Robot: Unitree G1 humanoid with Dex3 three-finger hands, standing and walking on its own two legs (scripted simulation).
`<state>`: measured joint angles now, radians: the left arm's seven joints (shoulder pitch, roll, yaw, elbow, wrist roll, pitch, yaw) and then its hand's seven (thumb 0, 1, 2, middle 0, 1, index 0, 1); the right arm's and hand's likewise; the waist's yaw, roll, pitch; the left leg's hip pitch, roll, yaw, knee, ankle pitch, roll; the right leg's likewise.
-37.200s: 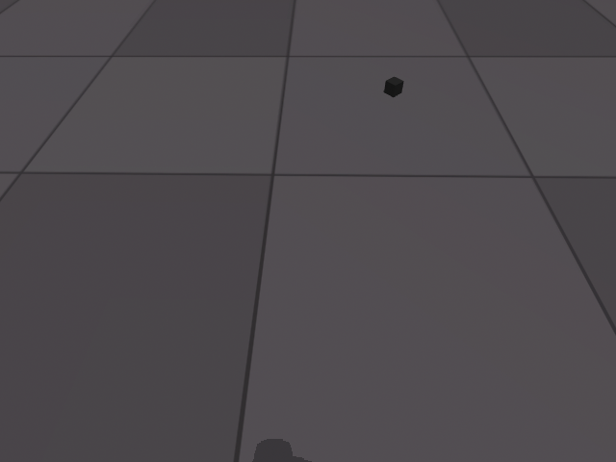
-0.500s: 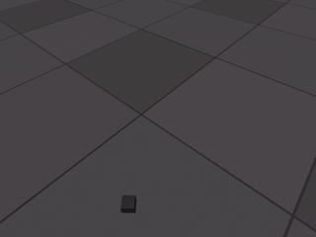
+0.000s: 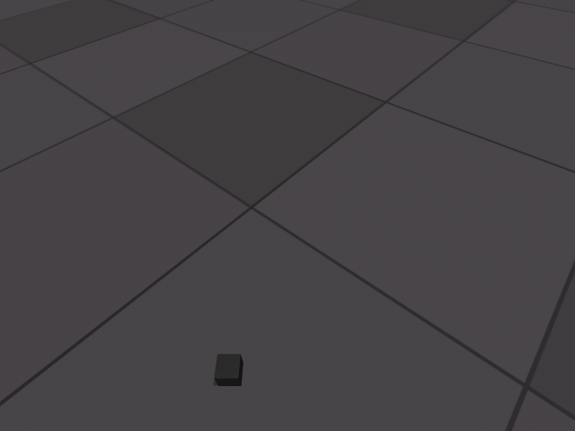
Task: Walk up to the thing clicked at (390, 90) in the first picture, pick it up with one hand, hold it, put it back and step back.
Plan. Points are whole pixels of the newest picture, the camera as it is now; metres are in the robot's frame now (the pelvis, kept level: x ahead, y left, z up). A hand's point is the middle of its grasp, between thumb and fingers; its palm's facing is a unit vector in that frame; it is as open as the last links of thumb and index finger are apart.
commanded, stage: stand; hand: left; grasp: from above
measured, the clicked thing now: (229, 370) +0.46 +0.24 -0.74
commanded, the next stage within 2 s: step back in 1.30 s
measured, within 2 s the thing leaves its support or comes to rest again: neither
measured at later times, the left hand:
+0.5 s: hand out of the picture +0.08 +0.23 -0.16, palm faces +0.02 -0.94 -0.34, open 7.4 cm
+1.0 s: hand out of the picture +0.09 +0.22 -0.15, palm faces +0.01 -0.94 -0.34, open 7.4 cm
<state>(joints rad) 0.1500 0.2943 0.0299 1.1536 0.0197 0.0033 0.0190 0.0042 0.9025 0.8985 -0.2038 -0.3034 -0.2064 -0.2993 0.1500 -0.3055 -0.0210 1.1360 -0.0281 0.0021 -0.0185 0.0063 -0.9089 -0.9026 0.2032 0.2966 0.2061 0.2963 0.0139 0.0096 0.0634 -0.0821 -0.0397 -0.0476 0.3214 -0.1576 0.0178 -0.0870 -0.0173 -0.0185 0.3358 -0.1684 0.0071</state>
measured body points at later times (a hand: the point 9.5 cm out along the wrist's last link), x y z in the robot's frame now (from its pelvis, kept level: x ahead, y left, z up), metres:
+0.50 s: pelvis +0.02 -0.02 +0.00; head +0.02 -0.03 +0.45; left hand +0.08 +0.27 -0.13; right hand +0.08 -0.30 -0.14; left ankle +0.02 +0.11 -0.75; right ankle +0.02 -0.12 -0.75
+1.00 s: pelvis +0.02 -0.02 +0.00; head +0.02 -0.03 +0.45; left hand +0.09 +0.27 -0.13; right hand +0.09 -0.32 -0.14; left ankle +0.02 +0.11 -0.75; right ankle +0.02 -0.12 -0.75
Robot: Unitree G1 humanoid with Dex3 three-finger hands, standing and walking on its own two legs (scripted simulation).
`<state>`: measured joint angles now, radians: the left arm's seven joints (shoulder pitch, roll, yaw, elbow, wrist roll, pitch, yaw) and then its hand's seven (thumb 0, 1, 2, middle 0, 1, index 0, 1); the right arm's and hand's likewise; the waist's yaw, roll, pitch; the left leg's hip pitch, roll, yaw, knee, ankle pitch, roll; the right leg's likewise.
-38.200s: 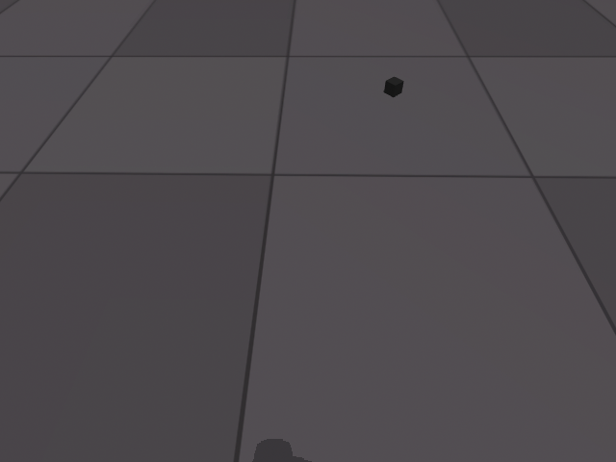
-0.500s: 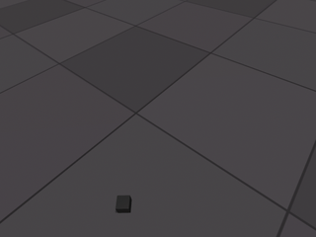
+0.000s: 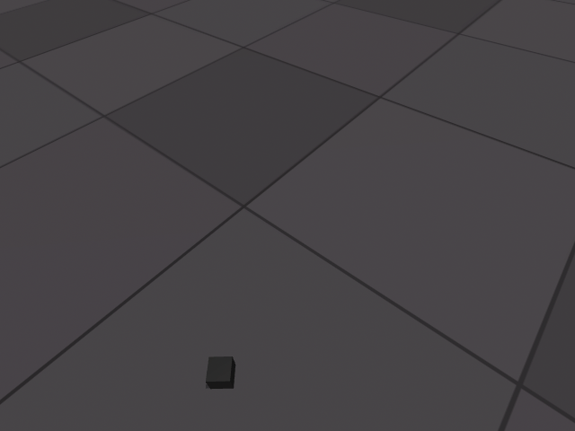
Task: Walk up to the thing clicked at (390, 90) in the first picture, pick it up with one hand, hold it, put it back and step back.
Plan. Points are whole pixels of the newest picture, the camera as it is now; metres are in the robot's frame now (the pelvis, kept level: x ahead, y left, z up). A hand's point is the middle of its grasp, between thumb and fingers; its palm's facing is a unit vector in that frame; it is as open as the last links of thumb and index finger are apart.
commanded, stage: stand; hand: left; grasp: from above
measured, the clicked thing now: (221, 372) +0.44 +0.26 -0.74
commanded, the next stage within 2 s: step back in 0.30 s
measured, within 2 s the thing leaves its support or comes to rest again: neither
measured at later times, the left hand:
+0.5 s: hand out of the picture +0.08 +0.28 -0.16, palm faces +0.00 -0.93 -0.38, open 7.4 cm
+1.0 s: hand out of the picture +0.00 +0.33 -0.18, palm faces -0.07 -0.92 -0.38, open 7.4 cm
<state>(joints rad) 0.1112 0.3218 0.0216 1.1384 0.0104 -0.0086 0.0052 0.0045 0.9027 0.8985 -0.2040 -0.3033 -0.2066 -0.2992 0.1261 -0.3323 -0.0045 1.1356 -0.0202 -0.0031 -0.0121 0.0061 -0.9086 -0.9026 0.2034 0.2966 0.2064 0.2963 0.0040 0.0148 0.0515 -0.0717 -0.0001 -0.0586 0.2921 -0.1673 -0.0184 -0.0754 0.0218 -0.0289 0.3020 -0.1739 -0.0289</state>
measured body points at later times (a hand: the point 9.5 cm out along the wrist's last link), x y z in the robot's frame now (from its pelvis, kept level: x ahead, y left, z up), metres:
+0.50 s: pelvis -0.03 +0.02 -0.01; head +0.03 +0.01 +0.44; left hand +0.08 +0.33 -0.13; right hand +0.06 -0.30 -0.14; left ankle -0.04 +0.14 -0.70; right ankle +0.00 -0.10 -0.75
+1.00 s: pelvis -0.12 +0.06 -0.02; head -0.05 +0.07 +0.42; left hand +0.01 +0.37 -0.15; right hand -0.03 -0.25 -0.14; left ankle -0.06 +0.16 -0.75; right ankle -0.15 -0.07 -0.73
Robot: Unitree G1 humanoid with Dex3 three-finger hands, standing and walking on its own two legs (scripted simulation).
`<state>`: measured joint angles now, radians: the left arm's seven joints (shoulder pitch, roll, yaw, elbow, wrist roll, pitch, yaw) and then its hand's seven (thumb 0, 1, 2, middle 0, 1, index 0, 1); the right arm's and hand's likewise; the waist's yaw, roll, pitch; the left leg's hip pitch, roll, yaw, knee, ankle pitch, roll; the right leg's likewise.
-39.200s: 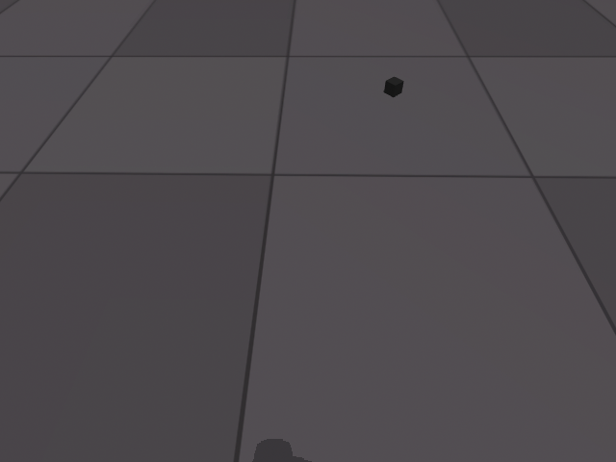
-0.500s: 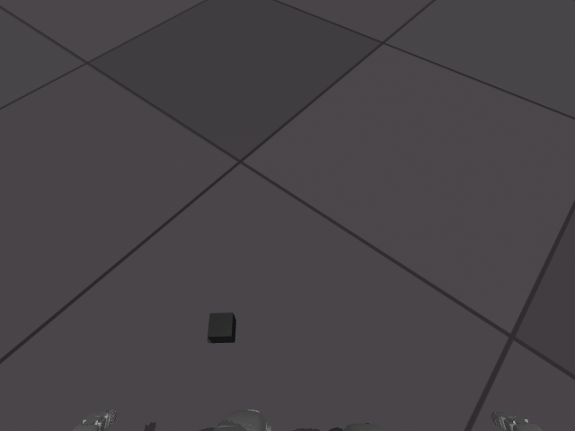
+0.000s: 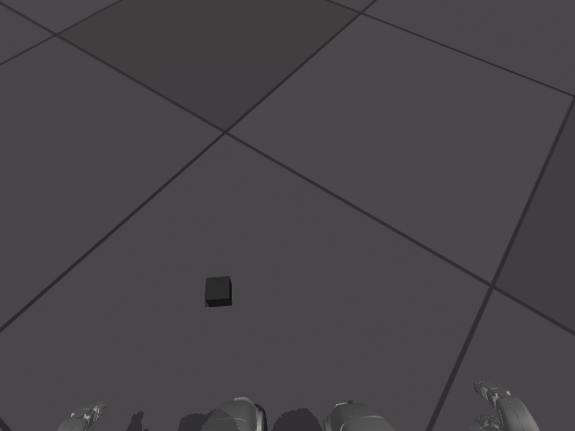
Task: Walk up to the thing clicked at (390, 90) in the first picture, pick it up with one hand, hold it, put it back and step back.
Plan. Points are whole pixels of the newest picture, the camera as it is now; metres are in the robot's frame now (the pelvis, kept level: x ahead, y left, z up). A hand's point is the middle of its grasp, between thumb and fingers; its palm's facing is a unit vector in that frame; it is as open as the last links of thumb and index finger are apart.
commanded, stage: step back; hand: left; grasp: from above
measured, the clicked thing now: (219, 291) +0.55 +0.23 -0.72
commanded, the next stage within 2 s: none
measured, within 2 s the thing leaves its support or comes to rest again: neither
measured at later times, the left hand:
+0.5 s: hand out of the picture -0.02 +0.28 -0.15, palm faces +0.07 -0.93 -0.36, open 7.4 cm
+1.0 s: hand out of the picture -0.23 +0.25 -0.13, palm faces +0.02 -0.91 -0.42, open 7.4 cm
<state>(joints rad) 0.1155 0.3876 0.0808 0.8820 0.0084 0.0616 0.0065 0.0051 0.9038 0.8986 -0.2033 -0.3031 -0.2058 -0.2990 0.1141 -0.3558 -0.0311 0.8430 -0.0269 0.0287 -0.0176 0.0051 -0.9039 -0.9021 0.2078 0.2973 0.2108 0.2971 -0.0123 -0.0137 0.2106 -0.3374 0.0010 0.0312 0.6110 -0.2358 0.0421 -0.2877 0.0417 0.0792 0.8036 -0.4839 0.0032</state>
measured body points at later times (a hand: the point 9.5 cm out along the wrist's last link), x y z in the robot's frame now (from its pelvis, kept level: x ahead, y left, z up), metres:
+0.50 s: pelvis -0.13 +0.01 +0.00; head -0.08 +0.04 +0.45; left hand -0.03 +0.33 -0.12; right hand -0.03 -0.30 -0.10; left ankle -0.12 +0.11 -0.73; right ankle -0.11 -0.13 -0.66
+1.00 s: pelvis -0.30 -0.03 +0.00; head -0.26 -0.04 +0.45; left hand -0.23 +0.29 -0.10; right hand -0.20 -0.35 -0.12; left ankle -0.30 +0.10 -0.67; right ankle -0.27 -0.15 -0.73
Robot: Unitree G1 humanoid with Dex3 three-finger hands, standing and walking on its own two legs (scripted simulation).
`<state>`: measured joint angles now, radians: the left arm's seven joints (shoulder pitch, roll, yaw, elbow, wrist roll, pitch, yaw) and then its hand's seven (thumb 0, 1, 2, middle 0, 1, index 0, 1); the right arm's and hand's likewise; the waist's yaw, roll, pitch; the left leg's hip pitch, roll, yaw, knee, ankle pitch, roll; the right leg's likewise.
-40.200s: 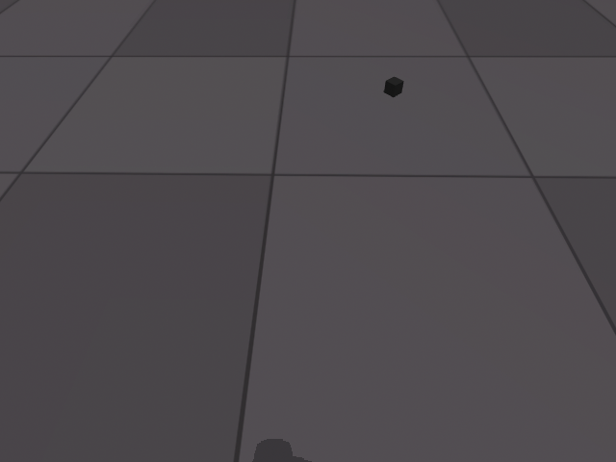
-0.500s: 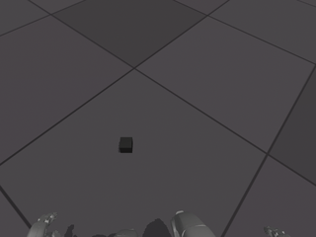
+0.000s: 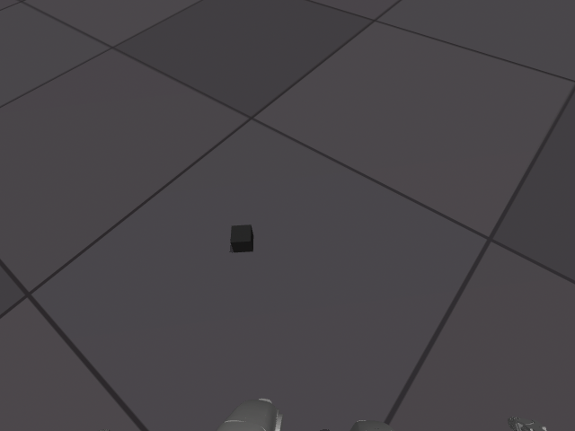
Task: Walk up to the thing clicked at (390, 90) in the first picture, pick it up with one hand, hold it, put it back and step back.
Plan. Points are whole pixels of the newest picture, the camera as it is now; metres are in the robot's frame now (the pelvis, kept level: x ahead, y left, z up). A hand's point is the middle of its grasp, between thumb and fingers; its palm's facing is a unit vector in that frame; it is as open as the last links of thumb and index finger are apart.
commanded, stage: step back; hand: left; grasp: from above
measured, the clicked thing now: (242, 238) +0.85 +0.24 -0.72
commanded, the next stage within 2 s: stand in 1.64 s
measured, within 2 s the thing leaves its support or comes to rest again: neither
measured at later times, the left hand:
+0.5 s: hand out of the picture -0.11 +0.25 -0.16, palm faces -0.03 -0.92 -0.38, open 7.4 cm
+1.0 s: hand out of the picture -0.18 +0.23 -0.14, palm faces +0.06 -0.92 -0.38, open 7.4 cm
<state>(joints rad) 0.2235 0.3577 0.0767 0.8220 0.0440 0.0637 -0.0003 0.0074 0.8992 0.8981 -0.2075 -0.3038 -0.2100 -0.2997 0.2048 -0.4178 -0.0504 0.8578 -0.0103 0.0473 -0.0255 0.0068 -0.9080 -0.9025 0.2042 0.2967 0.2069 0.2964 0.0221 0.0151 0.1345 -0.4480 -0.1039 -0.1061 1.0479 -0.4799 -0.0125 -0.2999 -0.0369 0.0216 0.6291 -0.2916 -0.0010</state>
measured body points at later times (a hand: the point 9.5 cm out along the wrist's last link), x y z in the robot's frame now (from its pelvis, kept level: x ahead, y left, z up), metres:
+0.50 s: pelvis -0.19 -0.03 -0.01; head -0.14 -0.02 +0.43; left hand -0.11 +0.30 -0.13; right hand -0.05 -0.35 -0.11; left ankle -0.06 +0.11 -0.73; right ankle -0.23 -0.16 -0.73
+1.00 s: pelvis -0.23 -0.05 +0.00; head -0.23 -0.05 +0.45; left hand -0.18 +0.28 -0.11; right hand -0.16 -0.35 -0.12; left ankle -0.22 +0.09 -0.73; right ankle -0.22 -0.16 -0.72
